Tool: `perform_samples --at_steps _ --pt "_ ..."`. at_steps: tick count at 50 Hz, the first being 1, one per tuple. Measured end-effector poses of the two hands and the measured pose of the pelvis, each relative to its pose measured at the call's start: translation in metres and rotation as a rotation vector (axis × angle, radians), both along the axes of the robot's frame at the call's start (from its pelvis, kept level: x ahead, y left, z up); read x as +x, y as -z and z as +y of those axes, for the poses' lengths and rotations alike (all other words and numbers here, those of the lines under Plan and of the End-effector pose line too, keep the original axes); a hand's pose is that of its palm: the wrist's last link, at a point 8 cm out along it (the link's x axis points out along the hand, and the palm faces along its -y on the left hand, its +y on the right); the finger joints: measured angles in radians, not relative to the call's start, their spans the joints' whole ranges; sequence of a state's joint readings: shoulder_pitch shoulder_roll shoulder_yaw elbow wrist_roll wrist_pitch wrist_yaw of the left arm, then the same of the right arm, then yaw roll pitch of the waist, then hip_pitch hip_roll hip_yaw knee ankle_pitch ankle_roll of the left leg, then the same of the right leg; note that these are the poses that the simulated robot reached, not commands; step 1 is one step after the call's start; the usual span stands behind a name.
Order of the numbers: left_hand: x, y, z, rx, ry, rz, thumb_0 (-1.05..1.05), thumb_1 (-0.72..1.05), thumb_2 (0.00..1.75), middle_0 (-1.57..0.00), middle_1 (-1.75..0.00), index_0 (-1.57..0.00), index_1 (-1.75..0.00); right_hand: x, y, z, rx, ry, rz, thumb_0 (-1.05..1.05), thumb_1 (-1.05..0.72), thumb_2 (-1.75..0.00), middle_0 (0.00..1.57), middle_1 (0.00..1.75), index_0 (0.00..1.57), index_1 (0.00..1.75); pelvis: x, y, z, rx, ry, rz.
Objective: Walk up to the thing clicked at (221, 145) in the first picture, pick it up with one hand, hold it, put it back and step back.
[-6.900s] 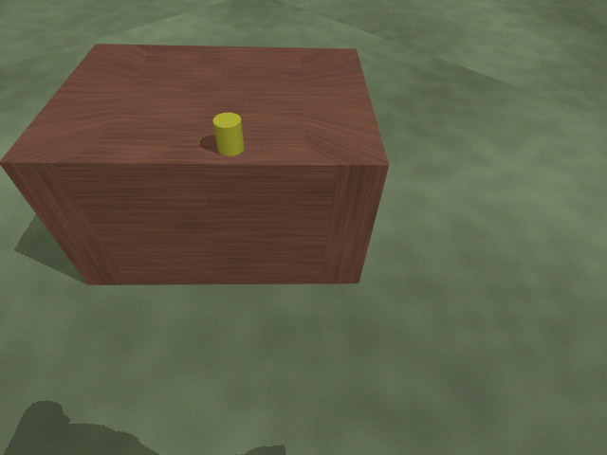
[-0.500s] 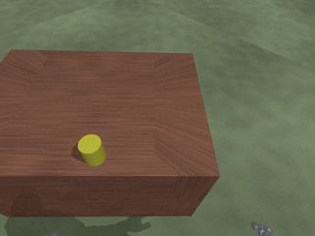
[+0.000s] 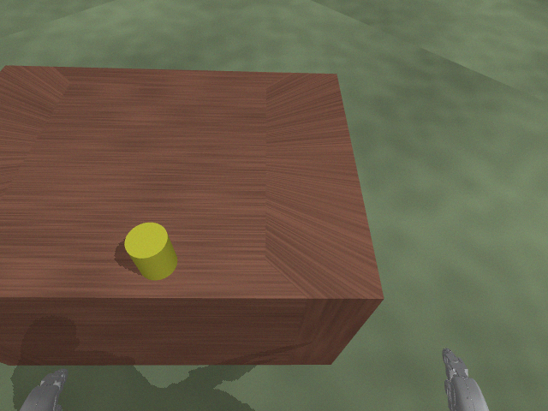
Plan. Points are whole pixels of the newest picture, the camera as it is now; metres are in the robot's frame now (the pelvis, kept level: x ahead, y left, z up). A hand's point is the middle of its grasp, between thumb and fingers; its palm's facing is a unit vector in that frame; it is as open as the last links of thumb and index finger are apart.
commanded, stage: go down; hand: left
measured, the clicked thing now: (152, 252) +0.42 +0.22 -0.11
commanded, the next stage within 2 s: none
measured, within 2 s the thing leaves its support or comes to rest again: neither
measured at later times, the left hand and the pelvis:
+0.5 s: hand (76, 397) +0.18 +0.29 -0.11, palm faces +0.08 -0.95 -0.32, open 17.4 cm; pelvis +0.02 +0.00 -0.01, yaw +0 degrees
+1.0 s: hand (52, 381) +0.20 +0.32 -0.08, palm faces +0.17 -0.94 -0.30, open 17.5 cm; pelvis +0.00 +0.01 -0.03, yaw +1 degrees
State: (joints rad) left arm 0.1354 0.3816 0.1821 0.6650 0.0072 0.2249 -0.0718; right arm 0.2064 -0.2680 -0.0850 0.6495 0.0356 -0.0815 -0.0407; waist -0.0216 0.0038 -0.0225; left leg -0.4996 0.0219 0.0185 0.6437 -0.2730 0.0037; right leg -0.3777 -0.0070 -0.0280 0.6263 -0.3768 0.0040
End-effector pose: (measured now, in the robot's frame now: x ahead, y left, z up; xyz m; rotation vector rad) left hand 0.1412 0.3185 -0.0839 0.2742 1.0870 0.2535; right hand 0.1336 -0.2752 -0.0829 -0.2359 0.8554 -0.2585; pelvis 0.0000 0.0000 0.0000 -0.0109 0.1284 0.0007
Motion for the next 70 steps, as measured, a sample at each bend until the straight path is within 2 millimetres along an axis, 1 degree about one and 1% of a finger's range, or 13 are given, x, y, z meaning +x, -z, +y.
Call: perform_samples --at_steps 6,10,13,24,39,43,45,47,49,56,60,65,70 --pt "0.011 -0.005 0.004 -0.006 -0.003 -0.046 0.00 -0.52 0.08 -0.07 -0.11 -0.08 -0.10 0.019 -0.007 0.004 -0.014 -0.009 -0.070 -0.01 0.45 -0.06 0.06 0.05 0.06 0.05 0.009 0.002 0.000 0.000 -0.001 0.008" --pt "0.016 -0.007 0.004 -0.021 0.000 -0.053 0.00 -0.55 0.07 -0.08 -0.11 -0.08 -0.10 0.028 -0.011 0.007 -0.014 -0.017 -0.109 -0.01 0.48 -0.06 0.06 0.05 0.06 0.05 0.015 0.004 0.001 0.001 0.000 0.013" --pt "0.019 -0.007 0.005 -0.030 0.006 -0.056 0.00 -0.56 0.06 -0.08 -0.11 -0.08 -0.09 0.030 -0.011 0.009 -0.010 -0.024 -0.113 -0.01 0.49 -0.05 0.06 0.05 0.06 0.05 0.018 0.005 0.001 0.001 -0.001 0.016" --pt "0.023 -0.011 0.014 -0.021 0.016 -0.080 0.00 -0.55 0.05 -0.07 -0.09 -0.08 -0.08 0.025 -0.014 0.014 -0.010 -0.042 -0.115 -0.01 0.51 -0.05 0.06 0.05 0.06 0.05 0.019 0.010 0.003 -0.004 0.000 0.028" --pt "0.013 -0.020 0.022 -0.022 0.005 -0.150 0.00 -0.55 0.05 -0.07 -0.08 -0.07 -0.08 0.021 -0.025 0.031 -0.004 -0.072 -0.205 -0.01 0.50 -0.05 0.06 0.05 0.06 0.05 0.011 0.017 0.006 -0.011 -0.003 0.032" --pt "0.010 -0.022 0.026 -0.020 0.006 -0.157 0.00 -0.55 0.05 -0.07 -0.09 -0.06 -0.08 0.015 -0.022 0.034 0.001 -0.070 -0.204 -0.01 0.50 -0.05 0.06 0.05 0.06 0.05 0.007 0.020 0.007 -0.013 -0.005 0.034" --pt "0.011 -0.023 0.029 -0.018 0.003 -0.167 0.00 -0.56 0.05 -0.07 -0.09 -0.06 -0.08 0.012 -0.019 0.034 0.000 -0.070 -0.200 -0.01 0.50 -0.05 0.06 0.05 0.06 0.05 0.004 0.022 0.007 -0.014 -0.007 0.036" --pt "0.016 -0.025 0.033 -0.015 -0.005 -0.195 0.00 -0.56 0.06 -0.07 -0.09 -0.07 -0.08 0.009 -0.016 0.034 -0.004 -0.070 -0.196 -0.01 0.50 -0.05 0.06 0.05 0.06 0.05 0.001 0.024 0.007 -0.016 -0.009 0.040" --pt "0.026 -0.030 0.039 -0.010 -0.014 -0.239 -0.01 -0.57 0.06 -0.07 -0.09 -0.07 -0.08 0.007 -0.013 0.033 -0.011 -0.068 -0.195 -0.01 0.50 -0.05 0.06 0.05 0.06 0.05 -0.002 0.026 0.007 -0.017 -0.011 0.045" --pt "0.080 -0.055 0.064 -0.013 -0.016 -0.409 -0.01 -0.57 0.07 -0.07 -0.10 -0.06 -0.09 0.000 -0.011 0.024 -0.044 -0.045 -0.204 -0.01 0.50 -0.05 0.06 0.05 0.06 0.05 -0.007 0.031 0.004 -0.018 -0.009 0.056" --pt "0.103 -0.066 0.072 -0.048 -0.001 -0.450 -0.01 -0.56 0.08 -0.06 -0.10 -0.06 -0.09 -0.005 -0.009 0.021 -0.046 -0.037 -0.196 -0.01 0.50 -0.06 0.06 0.05 0.06 0.05 -0.006 0.031 0.004 -0.017 -0.001 0.065" --pt "0.119 -0.071 0.081 -0.089 0.001 -0.482 -0.01 -0.54 0.07 -0.06 -0.09 -0.06 -0.08 -0.008 -0.006 0.020 -0.043 -0.037 -0.186 -0.01 0.49 -0.06 0.06 0.05 0.06 0.05 -0.006 0.032 0.003 -0.015 0.009 0.080" --pt "0.130 -0.076 0.093 -0.100 -0.007 -0.549 -0.01 -0.53 0.06 -0.06 -0.08 -0.06 -0.07 -0.004 -0.009 0.019 -0.057 -0.059 -0.184 -0.01 0.49 -0.06 0.06 0.05 0.06 0.05 -0.005 0.033 0.002 -0.015 0.008 0.095"
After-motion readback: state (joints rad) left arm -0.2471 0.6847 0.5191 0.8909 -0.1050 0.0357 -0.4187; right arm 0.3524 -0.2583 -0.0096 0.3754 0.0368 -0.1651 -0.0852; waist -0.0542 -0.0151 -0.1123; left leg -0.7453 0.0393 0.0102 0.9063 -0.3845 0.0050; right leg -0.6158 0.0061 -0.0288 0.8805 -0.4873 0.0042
